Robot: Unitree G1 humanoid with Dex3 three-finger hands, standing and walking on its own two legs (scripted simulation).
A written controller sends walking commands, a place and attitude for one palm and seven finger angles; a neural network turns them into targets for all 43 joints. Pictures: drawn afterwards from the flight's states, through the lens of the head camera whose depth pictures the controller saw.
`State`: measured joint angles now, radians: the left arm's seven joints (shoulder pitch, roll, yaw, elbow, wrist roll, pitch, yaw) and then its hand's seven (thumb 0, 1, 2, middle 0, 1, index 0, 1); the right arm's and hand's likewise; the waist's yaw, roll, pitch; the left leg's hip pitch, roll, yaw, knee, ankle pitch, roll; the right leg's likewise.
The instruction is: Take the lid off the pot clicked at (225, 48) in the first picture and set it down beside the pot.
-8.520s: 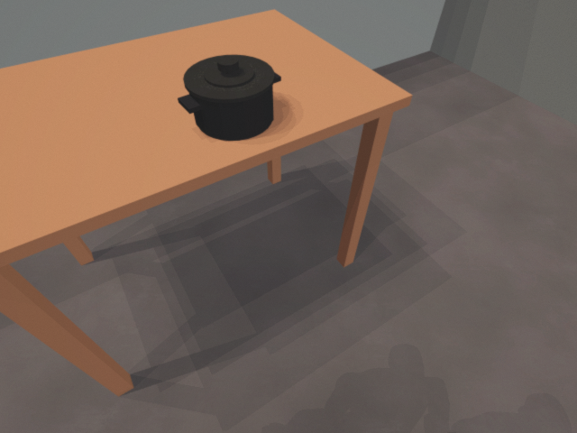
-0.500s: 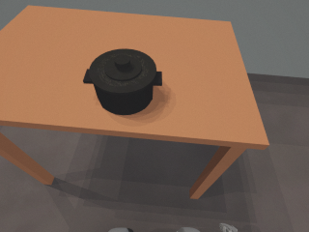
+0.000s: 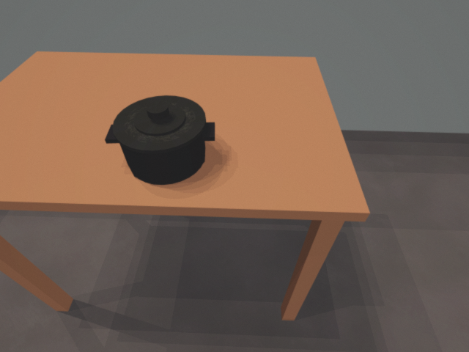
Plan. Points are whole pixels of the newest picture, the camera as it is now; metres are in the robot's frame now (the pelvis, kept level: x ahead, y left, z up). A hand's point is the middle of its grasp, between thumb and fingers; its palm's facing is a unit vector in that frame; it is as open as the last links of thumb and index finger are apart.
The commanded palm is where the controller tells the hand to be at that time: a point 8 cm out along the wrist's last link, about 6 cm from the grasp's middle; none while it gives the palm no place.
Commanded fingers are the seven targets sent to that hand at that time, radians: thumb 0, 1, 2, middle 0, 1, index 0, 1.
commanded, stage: come to a stop and stand still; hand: left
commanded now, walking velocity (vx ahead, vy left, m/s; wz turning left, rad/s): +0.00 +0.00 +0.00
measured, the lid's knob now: (157, 110) +0.53 +0.18 +0.15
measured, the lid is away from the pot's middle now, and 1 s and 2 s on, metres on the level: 0.00 0.00 0.00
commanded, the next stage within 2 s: look again from close up in 0.02 s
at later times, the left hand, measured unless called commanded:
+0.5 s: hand out of the picture +0.04 +0.17 -0.17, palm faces +0.02 -0.98 -0.18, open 7.4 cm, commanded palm none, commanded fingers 0.00 0.90 0.90 -0.20 -0.30 -0.20 -0.30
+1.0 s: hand out of the picture +0.05 +0.18 -0.17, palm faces +0.03 -0.98 -0.19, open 7.4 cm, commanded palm none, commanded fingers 0.00 0.90 0.90 -0.20 -0.30 -0.20 -0.30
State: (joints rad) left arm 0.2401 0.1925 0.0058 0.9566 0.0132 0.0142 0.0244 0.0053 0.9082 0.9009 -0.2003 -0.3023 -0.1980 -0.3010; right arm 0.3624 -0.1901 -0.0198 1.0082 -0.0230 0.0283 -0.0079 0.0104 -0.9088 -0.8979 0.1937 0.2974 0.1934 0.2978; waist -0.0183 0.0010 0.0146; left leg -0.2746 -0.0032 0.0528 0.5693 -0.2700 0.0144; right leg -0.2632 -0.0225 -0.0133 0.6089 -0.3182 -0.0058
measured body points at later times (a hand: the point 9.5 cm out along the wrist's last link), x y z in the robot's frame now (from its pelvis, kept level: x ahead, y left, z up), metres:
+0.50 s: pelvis +0.03 +0.00 +0.01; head +0.05 +0.00 +0.46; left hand +0.04 +0.22 -0.15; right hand +0.06 -0.23 -0.15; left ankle +0.02 +0.11 -0.73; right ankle +0.00 -0.12 -0.73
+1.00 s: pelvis +0.04 +0.00 +0.01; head +0.06 +0.01 +0.46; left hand +0.05 +0.23 -0.15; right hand +0.06 -0.23 -0.14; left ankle +0.02 +0.11 -0.73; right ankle +0.01 -0.12 -0.73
